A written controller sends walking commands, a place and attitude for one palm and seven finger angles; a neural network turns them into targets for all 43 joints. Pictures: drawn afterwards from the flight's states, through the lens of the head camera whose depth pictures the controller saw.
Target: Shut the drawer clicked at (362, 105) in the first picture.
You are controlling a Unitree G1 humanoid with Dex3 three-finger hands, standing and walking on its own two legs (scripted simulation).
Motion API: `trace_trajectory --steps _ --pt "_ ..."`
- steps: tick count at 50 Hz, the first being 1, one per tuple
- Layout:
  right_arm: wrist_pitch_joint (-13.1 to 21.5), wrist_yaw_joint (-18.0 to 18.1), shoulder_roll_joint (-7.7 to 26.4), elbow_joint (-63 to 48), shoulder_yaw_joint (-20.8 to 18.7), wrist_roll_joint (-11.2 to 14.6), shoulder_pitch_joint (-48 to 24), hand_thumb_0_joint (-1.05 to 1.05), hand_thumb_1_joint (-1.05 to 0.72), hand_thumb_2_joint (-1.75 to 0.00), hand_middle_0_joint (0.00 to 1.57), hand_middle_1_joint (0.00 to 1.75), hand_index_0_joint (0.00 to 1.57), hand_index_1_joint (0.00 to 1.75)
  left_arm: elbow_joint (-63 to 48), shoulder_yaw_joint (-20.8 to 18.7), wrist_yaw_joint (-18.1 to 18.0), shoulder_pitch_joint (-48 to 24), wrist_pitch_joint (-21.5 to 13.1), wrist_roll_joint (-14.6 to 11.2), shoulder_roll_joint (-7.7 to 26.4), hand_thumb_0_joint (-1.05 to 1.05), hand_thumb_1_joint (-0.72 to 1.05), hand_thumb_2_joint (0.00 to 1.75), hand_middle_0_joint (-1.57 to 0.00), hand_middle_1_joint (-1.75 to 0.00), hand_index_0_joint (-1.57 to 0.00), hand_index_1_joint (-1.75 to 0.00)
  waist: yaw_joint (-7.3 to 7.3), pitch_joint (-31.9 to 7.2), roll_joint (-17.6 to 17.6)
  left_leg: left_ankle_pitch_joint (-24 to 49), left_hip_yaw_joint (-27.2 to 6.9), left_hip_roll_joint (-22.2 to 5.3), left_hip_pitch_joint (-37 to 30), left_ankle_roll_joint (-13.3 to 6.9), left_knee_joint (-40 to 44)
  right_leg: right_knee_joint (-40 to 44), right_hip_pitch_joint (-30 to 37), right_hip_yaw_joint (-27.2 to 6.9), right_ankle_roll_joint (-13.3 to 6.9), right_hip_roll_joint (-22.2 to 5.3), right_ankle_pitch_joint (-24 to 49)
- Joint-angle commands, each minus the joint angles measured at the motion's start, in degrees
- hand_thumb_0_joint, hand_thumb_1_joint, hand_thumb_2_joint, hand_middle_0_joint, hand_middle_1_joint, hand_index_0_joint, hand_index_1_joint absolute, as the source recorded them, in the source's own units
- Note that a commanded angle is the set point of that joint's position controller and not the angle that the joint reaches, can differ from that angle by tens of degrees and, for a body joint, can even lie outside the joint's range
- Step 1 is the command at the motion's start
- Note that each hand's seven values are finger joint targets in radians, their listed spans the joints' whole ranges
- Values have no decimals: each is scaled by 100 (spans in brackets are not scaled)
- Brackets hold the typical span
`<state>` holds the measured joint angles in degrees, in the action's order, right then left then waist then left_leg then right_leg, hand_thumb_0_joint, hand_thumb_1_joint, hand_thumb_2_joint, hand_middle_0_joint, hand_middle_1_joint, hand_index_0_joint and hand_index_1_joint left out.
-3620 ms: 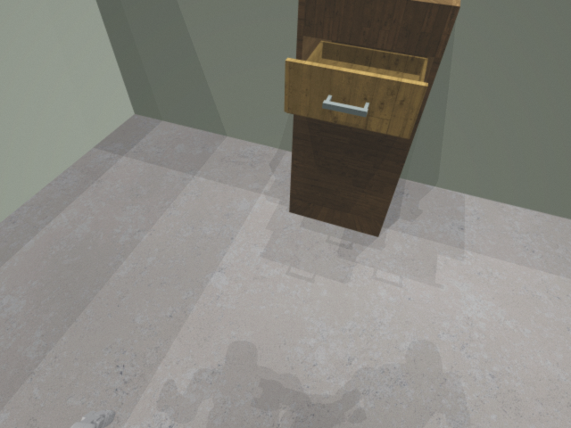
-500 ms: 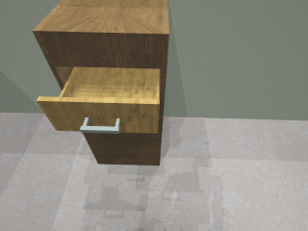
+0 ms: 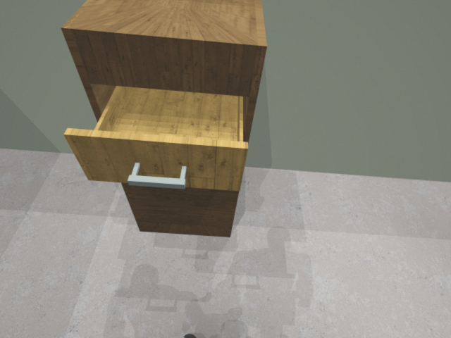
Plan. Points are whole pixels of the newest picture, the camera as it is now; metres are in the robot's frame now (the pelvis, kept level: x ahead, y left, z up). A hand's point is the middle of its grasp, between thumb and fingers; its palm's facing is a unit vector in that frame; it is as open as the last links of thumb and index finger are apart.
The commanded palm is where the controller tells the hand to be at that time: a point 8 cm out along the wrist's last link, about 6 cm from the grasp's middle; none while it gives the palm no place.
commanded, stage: come to a stop and stand still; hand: left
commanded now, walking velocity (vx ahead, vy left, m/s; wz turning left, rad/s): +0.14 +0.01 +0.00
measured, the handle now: (158, 175) +0.44 +0.19 -0.03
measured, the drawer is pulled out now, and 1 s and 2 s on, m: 0.18 0.18 0.18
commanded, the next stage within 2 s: look again from close up in 0.84 s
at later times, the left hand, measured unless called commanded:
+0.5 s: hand out of the picture -0.08 +0.13 -0.17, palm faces +0.15 -0.98 -0.15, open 7.4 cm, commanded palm none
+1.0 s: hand out of the picture -0.02 +0.18 -0.18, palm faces +0.04 -0.98 -0.21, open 7.4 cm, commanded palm none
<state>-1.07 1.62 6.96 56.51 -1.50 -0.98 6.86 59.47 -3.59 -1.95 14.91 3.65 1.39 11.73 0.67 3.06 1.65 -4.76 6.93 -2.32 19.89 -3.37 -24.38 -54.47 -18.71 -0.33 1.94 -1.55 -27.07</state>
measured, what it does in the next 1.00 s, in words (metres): steps on the spot: right foot, then left foot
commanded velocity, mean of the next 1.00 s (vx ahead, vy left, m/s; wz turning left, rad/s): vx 0.05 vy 0.04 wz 0.00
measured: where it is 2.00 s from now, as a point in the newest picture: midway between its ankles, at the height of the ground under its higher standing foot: outside the picture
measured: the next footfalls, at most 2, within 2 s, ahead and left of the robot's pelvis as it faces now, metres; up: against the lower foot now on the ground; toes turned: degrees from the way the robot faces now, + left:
right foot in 0.12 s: -0.03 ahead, -0.14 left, +0.00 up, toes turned -2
left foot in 0.50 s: -0.02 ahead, +0.11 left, +0.00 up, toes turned +7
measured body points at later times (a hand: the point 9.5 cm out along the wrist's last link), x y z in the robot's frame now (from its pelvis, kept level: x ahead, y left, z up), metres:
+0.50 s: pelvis -0.03 -0.01 +0.00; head +0.00 -0.01 +0.45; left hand -0.09 +0.19 -0.16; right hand -0.04 -0.25 -0.16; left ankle -0.06 +0.11 -0.74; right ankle -0.07 -0.14 -0.74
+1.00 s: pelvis -0.03 +0.00 +0.00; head -0.02 +0.01 +0.45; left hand -0.02 +0.23 -0.16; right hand -0.02 -0.22 -0.16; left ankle -0.06 +0.11 -0.74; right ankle -0.07 -0.14 -0.74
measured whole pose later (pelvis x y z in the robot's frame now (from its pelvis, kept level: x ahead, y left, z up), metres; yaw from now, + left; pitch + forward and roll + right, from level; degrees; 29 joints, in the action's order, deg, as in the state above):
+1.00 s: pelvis -0.03 +0.00 +0.00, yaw +2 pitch +0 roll +0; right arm 0.4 1.4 9.0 64.2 0.0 -0.7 15.0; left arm 64.0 0.0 -3.3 13.8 -1.2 1.2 9.2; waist -0.2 1.9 0.1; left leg -16.5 4.9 -1.5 10.2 -0.6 -27.2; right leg -24.6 -7.5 3.4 2.3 -3.3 -16.5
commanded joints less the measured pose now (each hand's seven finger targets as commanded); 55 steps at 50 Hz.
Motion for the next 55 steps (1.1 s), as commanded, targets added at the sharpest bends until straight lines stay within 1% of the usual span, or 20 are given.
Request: trace_trajectory --steps 1,3,5,6,7,8,11,12,18,22,24,26,29,35,46,47,48,49,52,55 --pt "10 5 1162 35 -342 -77 726 0 -90 -90 20 30 20 30 -84 63 48 588 -99 -25 51 0 90 90 -20 -30 -20 -30 -263 -677 -1169 -2127 -1715 -1317 -986 -422 1571 1468 244 352 -143 51 -343" --pt "-30 -38 1212 76 -378 -92 584 0 -90 -90 20 30 20 30 148 69 48 1183 -127 -40 -31 0 90 90 -20 -30 -20 -30 -11 -447 -1148 -2665 -1399 -1045 -291 -131 1731 2481 1056 650 -252 230 119" --pt "-76 -72 883 113 -338 -31 476 0 -90 -90 20 30 20 30 348 54 26 1680 -194 11 140 0 90 90 -20 -30 -20 -30 186 -185 -393 -2755 -806 -424 378 332 1112 3937 1632 328 -358 -33 399" --pt "-121 -77 527 53 -271 44 517 0 -90 -90 20 30 20 30 297 23 4 1600 -230 66 482 0 90 90 -20 -30 -20 -30 84 -37 751 -2433 -385 85 576 576 -25 4764 1086 -1046 -679 -999 -1089" --pt "-159 -108 477 -35 -265 0 403 0 -90 -90 20 30 20 30 44 -14 -20 925 -211 56 804 0 90 90 -20 -30 -20 -30 22 589 1434 -1998 -283 206 522 603 -1200 5547 -267 -1908 -1045 -1876 -2178" --pt "-168 -138 698 -17 -329 -52 453 0 -90 -90 20 30 20 30 -184 -3 -43 265 -250 47 791 0 90 90 -20 -30 -20 -30 -141 694 938 -1793 -604 100 278 518 -2130 5622 -959 -1987 -1179 -2037 -1969" --pt "-82 -215 612 318 -292 -48 1047 0 -90 -90 20 30 20 30 -230 42 -18 -82 -458 -27 494 0 90 90 -20 -30 -20 -30 -361 738 554 -1082 -520 -1 553 452 -2686 4986 -235 -838 -825 -1308 -79" --pt "-25 -223 596 334 -260 -44 1114 0 -90 -90 20 30 20 30 -163 55 7 191 -506 -27 452 0 90 90 -20 -30 -20 -30 -262 711 440 -1014 -438 11 724 468 -2591 4766 212 -611 -770 -1212 416" --pt "101 -139 629 157 -175 -38 696 0 -90 -90 20 30 20 30 229 28 0 1220 -567 12 399 0 90 90 -20 -30 -20 -30 264 271 731 -1653 -405 -96 986 492 -1710 4176 1708 -868 -1092 -1588 2100" --pt "171 -67 468 340 -84 16 1023 0 -90 -90 20 30 20 30 306 14 -15 966 -524 0 394 0 90 90 -20 -30 -20 -30 128 -186 819 -1376 -284 54 -311 447 -289 3583 1502 -584 -992 -1335 3039" --pt "297 -8 574 627 -76 29 1567 0 -90 -90 20 30 20 30 296 62 -14 786 -494 -58 162 0 90 90 -20 -30 -20 -30 -53 -422 326 72 -488 -178 -1571 330 462 2891 897 -119 -562 -757 2810" --pt "308 70 1027 703 -111 -2 1718 0 -90 -90 20 30 20 30 355 155 -29 917 -453 -82 -177 0 90 90 -20 -30 -20 -30 -12 -709 -851 2013 -1239 -1197 -2040 -141 238 2488 351 379 -250 -312 1128" --pt "250 136 853 765 -49 17 1403 0 -90 -90 20 30 20 30 449 186 -35 670 -348 -57 -178 0 90 90 -20 -30 -20 -30 4 -102 -1212 2083 -1076 -1030 -1422 -193 480 2540 494 443 -177 -248 998" --pt "237 188 680 811 -17 52 1283 0 -90 -90 20 30 20 30 681 218 -56 785 -374 -67 -38 0 90 90 -20 -30 -20 -30 -39 -76 -152 2494 -605 -562 -1559 162 83 3017 1003 228 -209 -505 3246" --pt "239 119 663 877 43 35 1113 0 -90 -90 20 30 20 30 568 244 -40 455 -362 -84 134 0 90 90 -20 -30 -20 -30 -3 53 -246 1084 -675 -466 -1305 223 517 3439 1151 173 -185 -559 2494" --pt "307 -5 1021 399 51 87 866 0 -90 -90 20 30 20 30 555 320 -264 685 -568 33 377 0 90 90 -20 -30 -20 -30 38 523 -225 1962 -600 -449 -661 372 -657 3267 632 -162 -189 -699 3870" --pt "293 -46 747 307 42 15 1102 0 -90 -90 20 30 20 30 262 245 -219 514 -602 -8 552 0 90 90 -20 -30 -20 -30 -108 242 -324 389 -645 -362 -653 312 -421 3016 815 -41 -374 -770 3276" --pt "289 -52 734 336 58 -21 1008 0 -90 -90 20 30 20 30 225 255 -148 340 -615 -22 593 0 90 90 -20 -30 -20 -30 -65 231 -589 136 -564 -294 -657 267 -190 2931 847 -21 -409 -727 3339" --pt "299 -47 850 237 98 1 1266 0 -90 -90 20 30 20 30 99 307 -75 300 -564 -78 438 0 90 90 -20 -30 -20 -30 -121 -599 -576 552 -722 -429 -992 140 -215 2684 1049 164 -409 -448 2109" --pt "266 -36 900 175 117 7 1182 0 -90 -90 20 30 20 30 49 321 -43 276 -492 -85 387 0 90 90 -20 -30 -20 -30 -87 -275 -342 98 -781 -446 -788 77 -101 2758 877 188 -378 -377 1515"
